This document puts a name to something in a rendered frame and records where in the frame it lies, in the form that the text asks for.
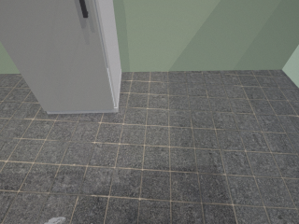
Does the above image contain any fridge door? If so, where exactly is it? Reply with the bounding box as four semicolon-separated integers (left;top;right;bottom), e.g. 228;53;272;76
0;0;114;111

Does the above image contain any handle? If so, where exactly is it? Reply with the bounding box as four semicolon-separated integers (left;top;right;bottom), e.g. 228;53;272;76
79;0;89;18

